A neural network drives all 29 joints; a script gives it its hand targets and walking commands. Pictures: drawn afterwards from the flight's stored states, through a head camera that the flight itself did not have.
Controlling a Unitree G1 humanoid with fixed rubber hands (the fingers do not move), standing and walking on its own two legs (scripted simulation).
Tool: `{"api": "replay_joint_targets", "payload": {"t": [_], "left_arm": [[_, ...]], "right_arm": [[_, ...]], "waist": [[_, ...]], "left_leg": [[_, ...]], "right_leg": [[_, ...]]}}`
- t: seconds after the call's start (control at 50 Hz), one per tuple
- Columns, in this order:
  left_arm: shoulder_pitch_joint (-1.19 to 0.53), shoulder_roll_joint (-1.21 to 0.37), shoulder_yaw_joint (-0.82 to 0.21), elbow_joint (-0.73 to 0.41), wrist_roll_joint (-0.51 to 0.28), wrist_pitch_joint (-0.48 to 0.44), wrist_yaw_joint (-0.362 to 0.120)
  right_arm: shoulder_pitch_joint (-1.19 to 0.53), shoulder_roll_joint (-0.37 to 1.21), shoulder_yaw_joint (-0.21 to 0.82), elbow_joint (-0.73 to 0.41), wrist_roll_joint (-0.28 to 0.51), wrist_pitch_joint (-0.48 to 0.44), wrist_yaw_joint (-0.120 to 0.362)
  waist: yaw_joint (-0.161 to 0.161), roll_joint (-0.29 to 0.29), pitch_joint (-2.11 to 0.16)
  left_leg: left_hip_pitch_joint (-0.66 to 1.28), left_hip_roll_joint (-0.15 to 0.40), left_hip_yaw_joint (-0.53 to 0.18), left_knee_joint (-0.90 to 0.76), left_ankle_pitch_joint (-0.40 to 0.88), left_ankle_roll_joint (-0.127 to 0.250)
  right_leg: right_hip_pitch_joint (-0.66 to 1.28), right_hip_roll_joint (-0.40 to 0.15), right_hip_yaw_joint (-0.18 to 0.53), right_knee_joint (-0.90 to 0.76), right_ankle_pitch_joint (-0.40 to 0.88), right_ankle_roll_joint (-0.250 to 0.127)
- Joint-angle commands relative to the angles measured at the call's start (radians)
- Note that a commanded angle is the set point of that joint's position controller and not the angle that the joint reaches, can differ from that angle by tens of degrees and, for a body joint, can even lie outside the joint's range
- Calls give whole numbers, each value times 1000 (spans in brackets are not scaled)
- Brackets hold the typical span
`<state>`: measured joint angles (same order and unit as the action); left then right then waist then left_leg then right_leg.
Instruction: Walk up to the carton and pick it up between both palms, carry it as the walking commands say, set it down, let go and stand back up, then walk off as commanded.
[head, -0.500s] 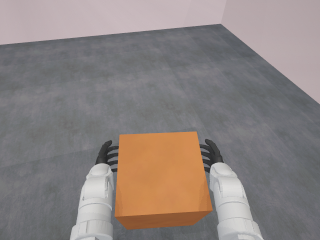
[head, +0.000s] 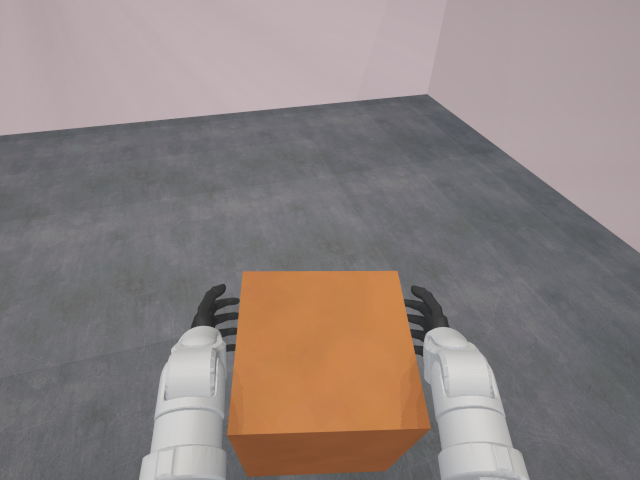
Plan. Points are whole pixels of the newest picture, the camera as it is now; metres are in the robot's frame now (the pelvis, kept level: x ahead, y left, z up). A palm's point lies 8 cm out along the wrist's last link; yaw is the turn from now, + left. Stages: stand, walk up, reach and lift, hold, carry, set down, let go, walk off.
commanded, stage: reach and lift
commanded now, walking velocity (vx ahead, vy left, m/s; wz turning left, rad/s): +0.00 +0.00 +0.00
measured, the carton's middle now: (319, 378) +0.28 +0.03 -0.04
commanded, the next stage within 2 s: hold in 1.14 s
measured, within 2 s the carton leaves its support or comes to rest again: neither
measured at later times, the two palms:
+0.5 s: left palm (228, 327) +0.30 +0.15 +0.05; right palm (457, 347) +0.29 -0.15 +0.05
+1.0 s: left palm (230, 336) +0.29 +0.15 +0.04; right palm (462, 355) +0.28 -0.15 +0.04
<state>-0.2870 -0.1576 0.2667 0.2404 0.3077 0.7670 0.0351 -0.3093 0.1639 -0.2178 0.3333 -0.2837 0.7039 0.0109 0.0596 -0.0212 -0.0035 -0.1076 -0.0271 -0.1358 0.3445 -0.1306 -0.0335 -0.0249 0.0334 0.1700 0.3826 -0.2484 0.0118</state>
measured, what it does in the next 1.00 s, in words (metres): stands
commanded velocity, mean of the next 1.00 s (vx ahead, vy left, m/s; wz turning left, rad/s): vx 0.00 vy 0.00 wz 0.00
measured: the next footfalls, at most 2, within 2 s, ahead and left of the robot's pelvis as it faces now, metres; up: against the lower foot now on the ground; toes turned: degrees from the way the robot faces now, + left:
none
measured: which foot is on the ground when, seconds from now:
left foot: down 0.00-1.00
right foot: down 0.00-1.00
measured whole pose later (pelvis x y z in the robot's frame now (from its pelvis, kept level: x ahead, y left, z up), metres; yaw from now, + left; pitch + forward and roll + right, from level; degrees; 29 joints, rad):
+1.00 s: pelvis +0.00 +0.00 +0.00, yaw +0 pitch -6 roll +0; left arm -0.24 -0.15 0.18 0.20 0.28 0.77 0.03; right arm -0.23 0.14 -0.19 0.21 -0.26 0.76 0.01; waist -0.01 -0.02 0.00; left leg -0.10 -0.03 -0.13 0.33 -0.12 -0.03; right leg -0.02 0.03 0.15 0.35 -0.24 0.01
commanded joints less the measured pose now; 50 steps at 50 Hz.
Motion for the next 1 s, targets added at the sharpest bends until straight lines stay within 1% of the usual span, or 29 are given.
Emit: {"api": "replay_joint_targets", "payload": {"t": [0.0,0.14,0.28,0.5,0.64,0.8,0.98], "left_arm": [[-582,-955,-595,-25,-315,-37,-299],[-625,-977,-592,19,-315,-47,-300],[-600,-984,-589,29,-311,-49,-297],[-518,-978,-611,-33,-318,-42,-284],[-473,-963,-629,-79,-324,-42,-280],[-442,-943,-647,-114,-329,-43,-281],[-446,-934,-654,-118,-332,-43,-286]], "right_arm": [[-552,945,521,-44,263,-33,259],[-609,940,511,-38,264,-33,267],[-597,929,514,-53,266,-25,273],[-511,899,527,-119,270,-6,267],[-462,895,548,-164,279,1,257],[-426,902,569,-197,290,7,245],[-426,909,574,-200,294,10,240]], "waist": [[-21,21,-228],[-36,21,-254],[-45,22,-267],[-63,19,-264],[-66,12,-268],[-65,5,-263],[-68,2,-246]], "left_leg": [[216,-71,105,-9,118,-10],[209,-67,103,-4,56,-1],[221,-67,96,-10,82,3],[250,-70,86,-24,180,0],[252,-77,84,-26,212,2],[236,-83,86,-23,207,5],[216,-84,87,-17,158,6]], "right_leg": [[-144,62,-85,-99,96,-8],[-162,58,-90,-91,62,-4],[-155,61,-92,-90,99,0],[-115,69,-89,-100,199,4],[-94,70,-87,-101,244,7],[-83,67,-87,-99,266,11],[-100,62,-88,-100,222,8]]}}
